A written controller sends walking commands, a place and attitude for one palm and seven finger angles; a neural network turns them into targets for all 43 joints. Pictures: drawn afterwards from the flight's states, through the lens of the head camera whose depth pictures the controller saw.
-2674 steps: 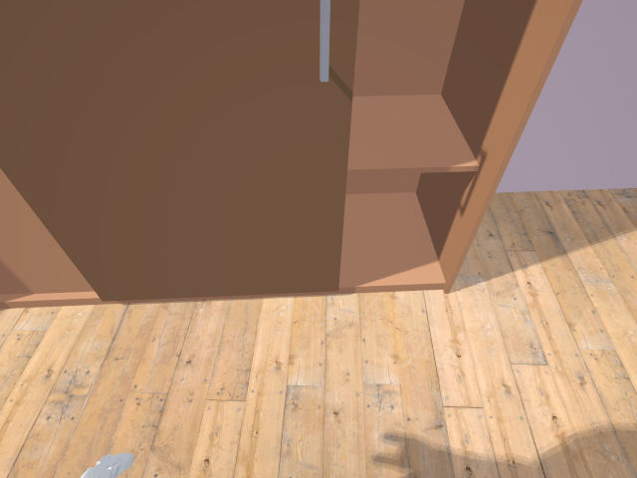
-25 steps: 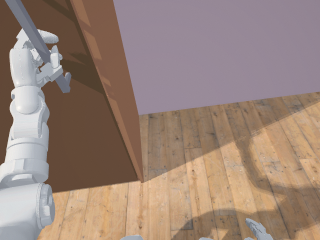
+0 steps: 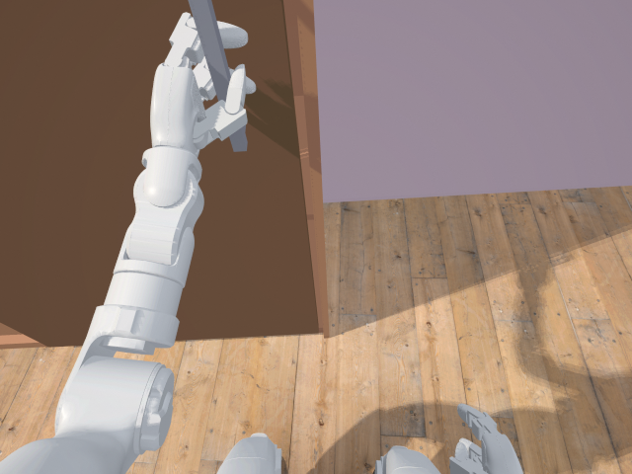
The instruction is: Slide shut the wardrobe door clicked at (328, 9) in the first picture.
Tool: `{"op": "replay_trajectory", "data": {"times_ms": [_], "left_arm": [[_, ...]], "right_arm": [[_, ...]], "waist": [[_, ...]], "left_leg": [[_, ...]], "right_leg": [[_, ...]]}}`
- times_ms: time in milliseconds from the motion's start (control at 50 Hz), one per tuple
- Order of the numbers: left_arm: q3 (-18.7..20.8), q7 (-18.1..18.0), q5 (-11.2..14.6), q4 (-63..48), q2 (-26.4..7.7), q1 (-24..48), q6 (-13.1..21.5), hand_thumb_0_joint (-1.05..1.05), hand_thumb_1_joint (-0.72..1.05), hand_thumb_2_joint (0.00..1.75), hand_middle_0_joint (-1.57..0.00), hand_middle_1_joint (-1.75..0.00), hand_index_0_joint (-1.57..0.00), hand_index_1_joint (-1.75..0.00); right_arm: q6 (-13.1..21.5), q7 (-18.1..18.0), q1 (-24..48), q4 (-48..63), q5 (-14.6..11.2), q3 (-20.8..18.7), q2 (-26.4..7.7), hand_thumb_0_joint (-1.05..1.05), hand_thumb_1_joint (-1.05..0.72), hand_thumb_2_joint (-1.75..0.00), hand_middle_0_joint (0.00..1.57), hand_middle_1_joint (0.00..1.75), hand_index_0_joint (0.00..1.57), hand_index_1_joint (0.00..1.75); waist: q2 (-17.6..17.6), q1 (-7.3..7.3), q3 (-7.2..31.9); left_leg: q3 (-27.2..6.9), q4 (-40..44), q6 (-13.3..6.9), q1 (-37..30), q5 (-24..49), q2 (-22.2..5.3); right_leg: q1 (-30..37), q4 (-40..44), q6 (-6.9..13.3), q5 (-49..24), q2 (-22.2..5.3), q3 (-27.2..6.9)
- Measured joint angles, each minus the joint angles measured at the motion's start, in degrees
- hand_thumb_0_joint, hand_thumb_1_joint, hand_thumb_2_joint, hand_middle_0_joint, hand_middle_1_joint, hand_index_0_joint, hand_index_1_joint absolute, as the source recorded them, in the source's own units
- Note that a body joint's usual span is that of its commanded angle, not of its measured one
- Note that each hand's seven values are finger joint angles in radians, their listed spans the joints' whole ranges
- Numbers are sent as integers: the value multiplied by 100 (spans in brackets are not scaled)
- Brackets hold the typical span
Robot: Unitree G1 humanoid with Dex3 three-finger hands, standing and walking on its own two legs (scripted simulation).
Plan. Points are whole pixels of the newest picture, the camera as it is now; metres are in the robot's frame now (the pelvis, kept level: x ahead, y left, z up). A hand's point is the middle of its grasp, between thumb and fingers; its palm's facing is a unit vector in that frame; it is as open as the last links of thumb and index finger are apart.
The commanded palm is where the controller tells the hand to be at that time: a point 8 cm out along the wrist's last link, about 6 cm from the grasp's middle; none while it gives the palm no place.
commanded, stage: stop walking and hold the door there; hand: left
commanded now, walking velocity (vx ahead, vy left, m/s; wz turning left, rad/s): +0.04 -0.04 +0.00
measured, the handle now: (217, 43) +0.49 +0.12 +0.26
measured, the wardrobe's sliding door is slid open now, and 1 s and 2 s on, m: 0.01 0.01 0.01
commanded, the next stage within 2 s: loosen the grip on the handle in 0.48 s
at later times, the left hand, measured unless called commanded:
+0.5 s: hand (239, 106) +0.44 +0.10 +0.22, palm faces +0.02 -0.99 -0.14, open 5.7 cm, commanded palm +0.42 +0.15 +0.20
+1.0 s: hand (238, 111) +0.44 +0.10 +0.21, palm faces +0.02 -0.98 -0.19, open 13.5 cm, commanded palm +0.41 +0.16 +0.22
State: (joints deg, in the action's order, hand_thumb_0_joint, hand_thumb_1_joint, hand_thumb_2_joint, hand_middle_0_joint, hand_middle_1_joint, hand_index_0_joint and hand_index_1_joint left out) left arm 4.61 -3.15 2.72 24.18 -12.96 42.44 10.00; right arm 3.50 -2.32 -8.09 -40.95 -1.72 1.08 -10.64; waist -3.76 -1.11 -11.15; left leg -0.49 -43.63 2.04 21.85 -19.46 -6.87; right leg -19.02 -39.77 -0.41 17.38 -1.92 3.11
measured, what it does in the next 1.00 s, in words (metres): stands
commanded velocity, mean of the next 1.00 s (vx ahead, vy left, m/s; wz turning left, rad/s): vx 0.00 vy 0.00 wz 0.00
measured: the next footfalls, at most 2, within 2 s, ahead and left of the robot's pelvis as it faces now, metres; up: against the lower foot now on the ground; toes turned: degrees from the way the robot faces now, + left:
none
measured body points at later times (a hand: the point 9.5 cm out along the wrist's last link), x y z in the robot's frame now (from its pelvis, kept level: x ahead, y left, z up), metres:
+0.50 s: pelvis +0.02 -0.01 +0.02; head +0.06 -0.02 +0.47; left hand +0.43 +0.15 +0.22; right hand +0.18 -0.25 -0.09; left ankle +0.03 +0.14 -0.72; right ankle +0.05 -0.11 -0.72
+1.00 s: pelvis +0.00 +0.00 +0.01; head +0.02 +0.00 +0.46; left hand +0.43 +0.15 +0.22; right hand +0.09 -0.24 -0.10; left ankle +0.03 +0.14 -0.72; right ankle +0.05 -0.11 -0.72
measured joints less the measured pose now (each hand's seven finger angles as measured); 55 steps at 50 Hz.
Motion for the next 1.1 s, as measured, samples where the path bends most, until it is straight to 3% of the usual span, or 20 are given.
{"op": "replay_trajectory", "data": {"times_ms": [40,80,140,200,240,280,320,380,480,580,600,640,700,760,840,920,1020,1100], "left_arm": [[-78,44,37,-26,58,-43,18,-11,74,79,-46,-140,-27,-134],[-153,98,37,-55,109,-90,8,-11,72,81,-46,-140,-29,-134],[-279,117,47,-109,51,-121,-10,-10,71,82,-46,-140,-31,-135],[-342,55,56,-140,103,-202,-16,-9,72,83,-46,-140,-31,-135],[-331,40,46,-178,92,-233,-40,-9,72,83,-46,-140,-31,-136],[-275,26,28,-213,29,-263,-72,-10,71,83,-46,-140,-31,-136],[-193,-21,30,-218,33,-354,-80,-10,72,83,-46,-140,-31,-137],[-128,-10,93,-213,73,-513,-114,-9,72,83,-46,-140,-31,-138],[-123,-15,122,-255,92,-715,-109,-8,73,83,-46,-140,-31,-138],[-118,-52,115,-301,69,-881,-106,-8,73,82,-46,-140,-31,-138],[-56,82,-49,-256,27,-778,-116,-9,71,81,-46,-140,-31,-138],[-65,394,-275,332,-126,-377,-88,-10,64,79,-48,-140,-32,-138],[166,526,63,681,57,-370,-270,-7,55,75,-51,-140,-36,-139],[322,326,210,1068,126,-475,-252,-4,43,68,-50,-140,-33,-133],[281,-126,44,1502,136,-346,242,-2,15,54,-47,-139,-27,-129],[179,-292,-141,1613,22,-175,735,-1,-15,39,-44,-137,-22,-127],[0,-77,-331,1633,-160,-91,869,-1,-39,28,-40,-132,-25,-126],[55,105,-80,1414,-105,-331,871,-1,-48,23,-39,-128,-27,-123]], "right_arm": [[25,-21,27,-81,9,24,16,1,-91,-89,20,30,20,30],[61,-56,-11,-96,35,84,13,1,-91,-89,20,30,20,30],[80,-47,-8,-36,52,55,96,1,-91,-89,20,30,20,30],[134,2,-52,48,81,59,87,1,-91,-89,20,30,20,30],[162,32,-51,96,74,79,47,1,-91,-89,20,30,20,30],[147,44,-8,132,59,90,3,1,-91,-89,20,30,20,30],[106,13,60,116,54,57,-70,1,-91,-89,20,30,20,30],[71,-52,38,127,25,-5,-176,1,-91,-89,20,30,20,30],[48,-150,3,122,51,-50,-296,1,-91,-89,20,30,20,30],[-17,-156,-35,199,41,-98,-337,1,-91,-89,20,30,20,30],[9,-122,-24,217,62,-158,-309,1,-91,-89,20,30,20,30],[239,-12,-100,111,63,-189,-221,1,-91,-89,20,30,20,30],[452,70,-364,108,42,-154,-219,1,-91,-89,20,30,20,30],[547,104,-454,127,41,-113,-309,1,-91,-89,20,30,20,30],[671,158,-609,134,23,-70,-300,1,-91,-89,20,30,20,30],[749,171,-817,81,28,-4,-225,1,-91,-89,20,30,20,30],[737,110,-1052,-81,17,27,-234,1,-91,-89,20,30,20,30],[705,14,-1183,-174,0,-8,-284,1,-91,-89,20,30,20,30]], "waist": [[71,27,54],[187,14,187],[455,84,210],[410,155,222],[339,193,209],[291,228,181],[134,147,178],[82,62,358],[208,74,511],[180,37,628],[205,81,542],[424,119,736],[508,64,1186],[310,-70,1363],[291,-161,1352],[433,-156,1238],[436,-192,1202],[354,-190,1223]], "left_leg": [[34,-225,-123,-9,-343,219],[183,520,-207,-337,188,332],[335,790,-100,-520,320,385],[309,1051,-40,-652,339,304],[265,1102,1,-676,377,248],[264,974,69,-671,303,200],[185,914,39,-668,268,131],[57,1060,-100,-678,240,247],[137,1494,80,-899,486,338],[201,1542,62,-932,473,286],[250,1491,8,-953,476,266],[263,1578,-23,-840,589,344],[227,1728,84,-765,658,420],[267,1593,23,-800,588,405],[295,1365,-60,-622,522,441],[323,1199,-91,-361,500,447],[311,1112,-101,-160,472,439],[338,1199,-104,-267,451,435]], "right_leg": [[47,166,-22,-15,-56,-40],[48,244,-63,-39,-88,-57],[-91,-170,-61,294,-81,-219],[-89,-256,-16,685,96,-180],[107,297,6,306,170,-101],[320,836,66,-528,213,-63],[379,846,169,-504,287,21],[359,885,211,-321,247,72],[394,982,158,-347,175,-41],[454,1155,144,-438,232,-98],[503,1189,140,-464,251,-124],[292,1085,161,-478,185,-169],[134,1005,161,-444,106,-138],[213,1006,129,-464,122,-178],[18,767,96,-415,83,-216],[-272,578,107,-408,84,-263],[-440,578,91,-428,106,-278],[-318,718,59,-440,116,-308]]}}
